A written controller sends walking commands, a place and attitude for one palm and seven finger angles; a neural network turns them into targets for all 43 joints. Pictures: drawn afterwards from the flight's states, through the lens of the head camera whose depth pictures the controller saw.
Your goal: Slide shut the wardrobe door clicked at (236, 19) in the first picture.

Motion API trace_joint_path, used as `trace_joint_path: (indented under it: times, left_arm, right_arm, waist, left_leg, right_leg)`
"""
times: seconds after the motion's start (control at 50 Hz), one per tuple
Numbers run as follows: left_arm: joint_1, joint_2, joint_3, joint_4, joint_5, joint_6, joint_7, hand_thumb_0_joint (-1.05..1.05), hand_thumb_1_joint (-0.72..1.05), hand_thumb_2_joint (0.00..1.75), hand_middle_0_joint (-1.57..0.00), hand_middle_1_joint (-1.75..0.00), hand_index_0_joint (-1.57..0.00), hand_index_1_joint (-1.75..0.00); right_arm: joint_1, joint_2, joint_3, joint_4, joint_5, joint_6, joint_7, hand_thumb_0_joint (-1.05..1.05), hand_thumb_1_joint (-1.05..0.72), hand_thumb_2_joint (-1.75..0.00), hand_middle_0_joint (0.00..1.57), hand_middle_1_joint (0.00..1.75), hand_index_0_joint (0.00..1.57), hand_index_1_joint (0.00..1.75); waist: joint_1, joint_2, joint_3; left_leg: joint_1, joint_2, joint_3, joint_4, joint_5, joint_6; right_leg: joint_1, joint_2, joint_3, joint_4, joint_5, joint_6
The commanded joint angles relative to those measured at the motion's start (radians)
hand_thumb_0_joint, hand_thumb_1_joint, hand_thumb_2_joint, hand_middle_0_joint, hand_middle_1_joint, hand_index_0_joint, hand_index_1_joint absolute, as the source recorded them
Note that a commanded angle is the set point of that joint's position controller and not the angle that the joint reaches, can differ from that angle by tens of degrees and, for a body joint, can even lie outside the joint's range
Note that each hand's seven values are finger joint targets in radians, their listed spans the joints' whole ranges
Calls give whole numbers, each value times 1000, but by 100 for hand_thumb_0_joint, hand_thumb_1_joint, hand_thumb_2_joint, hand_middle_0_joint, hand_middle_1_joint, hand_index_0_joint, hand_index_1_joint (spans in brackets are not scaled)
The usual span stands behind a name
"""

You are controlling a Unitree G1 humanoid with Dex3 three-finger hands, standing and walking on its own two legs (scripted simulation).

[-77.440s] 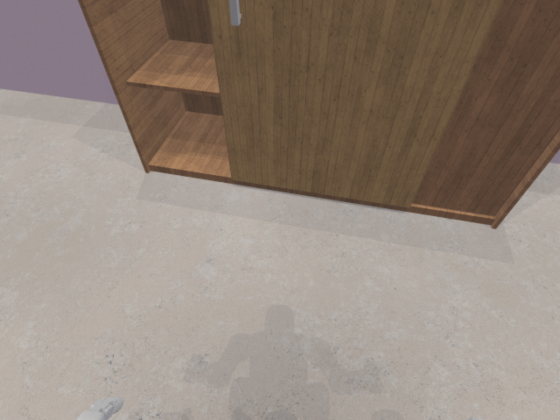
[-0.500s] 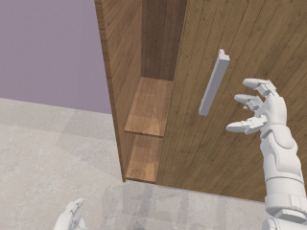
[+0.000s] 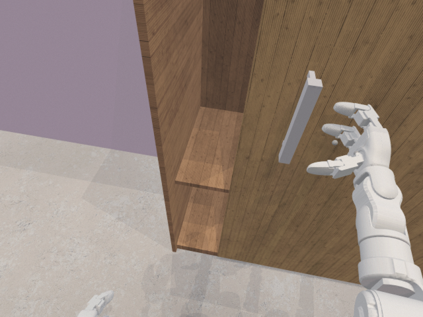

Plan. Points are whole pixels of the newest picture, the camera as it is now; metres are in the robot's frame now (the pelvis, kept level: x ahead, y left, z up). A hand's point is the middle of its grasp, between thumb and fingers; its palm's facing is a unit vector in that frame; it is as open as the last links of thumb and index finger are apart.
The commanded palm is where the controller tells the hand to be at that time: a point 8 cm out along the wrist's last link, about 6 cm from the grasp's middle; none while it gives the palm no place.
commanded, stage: move the hooked fingers beside the handle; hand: right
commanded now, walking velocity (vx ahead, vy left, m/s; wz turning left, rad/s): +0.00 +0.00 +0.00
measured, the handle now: (296, 120) +0.47 -0.12 +0.15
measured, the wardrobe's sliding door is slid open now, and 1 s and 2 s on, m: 0.20 0.20 0.20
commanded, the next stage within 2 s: feel for the door with the fingertips in 0.56 s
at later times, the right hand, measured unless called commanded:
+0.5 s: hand (337, 150) +0.39 -0.18 +0.16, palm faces +0.10 +1.00 +0.01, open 14.0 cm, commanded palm +0.37 -0.23 +0.15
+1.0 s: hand (317, 145) +0.41 -0.15 +0.15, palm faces +0.08 +1.00 +0.03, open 14.0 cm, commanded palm +0.37 -0.20 +0.15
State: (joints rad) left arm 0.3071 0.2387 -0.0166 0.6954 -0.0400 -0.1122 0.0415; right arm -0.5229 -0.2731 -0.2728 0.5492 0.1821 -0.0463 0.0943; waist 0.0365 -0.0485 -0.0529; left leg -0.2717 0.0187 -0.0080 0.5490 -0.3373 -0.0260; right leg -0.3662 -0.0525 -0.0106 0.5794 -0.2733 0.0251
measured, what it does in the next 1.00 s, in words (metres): stands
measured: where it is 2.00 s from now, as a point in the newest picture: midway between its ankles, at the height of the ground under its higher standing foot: outside the picture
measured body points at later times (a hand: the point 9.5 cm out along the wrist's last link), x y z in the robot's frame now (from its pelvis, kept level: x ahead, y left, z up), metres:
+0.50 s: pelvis -0.01 +0.00 +0.00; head -0.01 +0.01 +0.45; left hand +0.13 +0.24 -0.10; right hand +0.38 -0.23 +0.16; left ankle -0.04 +0.14 -0.73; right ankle +0.01 -0.14 -0.73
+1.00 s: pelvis -0.01 +0.00 +0.00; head +0.01 +0.01 +0.45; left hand +0.10 +0.25 -0.11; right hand +0.40 -0.20 +0.15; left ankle -0.04 +0.14 -0.73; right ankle +0.01 -0.14 -0.73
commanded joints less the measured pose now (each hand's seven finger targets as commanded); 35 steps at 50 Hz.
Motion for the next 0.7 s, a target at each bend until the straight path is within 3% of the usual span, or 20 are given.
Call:
trace_joint_path:
  times: [0.0,0.04,0.12,0.22,0.26,0.32,0.36,0.38,0.4,0.42,0.48,0.56,0.6,0.64,0.68]
  left_arm:
    - [-67,127,47,-150,-8,-40,11,0,90,90,-20,-30,-20,-30]
    - [-70,124,46,-152,-8,-37,11,0,90,90,-20,-30,-20,-30]
    - [-83,120,47,-156,-10,-45,15,0,90,90,-20,-30,-20,-30]
    - [-96,122,41,-137,-14,-46,26,0,90,90,-20,-30,-20,-30]
    - [-98,120,38,-133,-13,-45,27,0,90,90,-20,-30,-20,-30]
    - [-102,120,36,-135,-14,-47,27,0,90,90,-20,-30,-20,-30]
    - [-102,121,35,-136,-14,-45,26,0,90,90,-20,-30,-20,-30]
    - [-102,121,32,-132,-14,-45,26,0,90,90,-20,-30,-20,-30]
    - [-99,126,36,-129,-13,-44,28,0,90,90,-20,-30,-20,-30]
    - [-104,124,33,-129,-13,-43,30,0,90,90,-20,-30,-20,-30]
    - [-95,125,29,-127,-11,-39,29,0,90,90,-20,-30,-20,-30]
    - [-83,124,31,-132,-7,-38,25,0,90,90,-20,-30,-20,-30]
    - [-74,122,34,-131,-7,-41,24,0,90,90,-20,-30,-20,-30]
    - [-64,127,36,-129,-5,-41,22,0,90,90,-20,-30,-20,-30]
    - [-64,126,38,-132,-12,-44,20,0,90,90,-20,-30,-20,-30]
  right_arm:
    - [-335,-221,-58,-255,5,-35,-2,0,50,-30,30,120,30,120]
    - [-325,-210,-49,-281,10,-34,3,0,50,-30,30,120,30,120]
    - [-354,-186,-24,-350,22,-43,7,0,50,-30,30,120,30,120]
    - [-401,-173,0,-306,25,-29,10,0,50,-30,30,120,30,120]
    - [-411,-175,4,-292,16,-25,6,0,50,-30,30,120,30,120]
    - [-412,-165,10,-277,17,-22,3,0,50,-30,30,120,30,120]
    - [-407,-161,16,-257,16,-25,1,0,50,-30,30,120,30,120]
    - [-444,-146,30,-233,19,-24,0,0,50,-30,30,120,30,120]
    - [-450,-183,-3,-221,20,-28,-5,0,50,-30,30,120,30,120]
    - [-460,-182,1,-215,16,-31,-6,0,50,-30,30,120,30,120]
    - [-476,-214,-24,-166,7,-44,-14,0,50,-30,30,120,30,120]
    - [-478,-257,-55,-166,-3,-73,-13,0,50,-30,30,120,30,120]
    - [-518,-227,-27,-172,-1,-87,-5,0,50,-30,30,120,30,120]
    - [-468,-248,-51,-156,7,-94,5,0,50,-30,30,120,30,120]
    - [-473,-195,-9,-151,19,-90,19,0,50,-30,30,120,30,120]
  waist:
    - [-28,24,-280]
    - [-25,41,-273]
    - [-10,16,-289]
    - [9,29,-232]
    - [6,-5,-230]
    - [1,-5,-250]
    - [-1,14,-253]
    - [11,51,-226]
    - [5,60,-234]
    - [5,36,-223]
    - [0,50,-218]
    - [-11,6,-263]
    - [4,12,-277]
    - [-8,32,-289]
    - [4,36,-272]
  left_leg:
    - [30,-48,64,-53,422,29]
    - [41,-51,64,-58,431,30]
    - [14,-54,65,-64,402,30]
    - [-27,-52,63,-82,328,27]
    - [-28,-49,59,-84,317,30]
    - [-29,-48,62,-82,310,33]
    - [-23,-50,63,-83,294,32]
    - [-39,-51,65,-86,282,30]
    - [-40,-51,62,-89,265,28]
    - [-45,-50,60,-87,257,29]
    - [-40,-48,56,-88,236,28]
    - [-12,-46,48,-79,270,30]
    - [-22,-49,50,-77,280,29]
    - [8,-51,49,-76,297,31]
    - [-12,-54,51,-77,307,27]
  right_leg:
    - [209,46,-24,-46,309,-50]
    - [208,46,-23,-43,313,-51]
    - [251,44,-16,-45,297,-50]
    - [230,46,-10,-51,221,-49]
    - [229,50,-11,-49,212,-49]
    - [242,50,-4,-51,215,-46]
    - [228,51,-2,-52,198,-45]
    - [218,49,2,-54,185,-47]
    - [213,48,1,-55,171,-47]
    - [212,49,-1,-57,166,-46]
    - [185,50,-2,-58,147,-47]
    - [190,52,-8,-50,174,-48]
    - [206,51,-7,-46,180,-48]
    - [190,51,-7,-46,194,-49]
    - [192,51,-12,-45,191,-50]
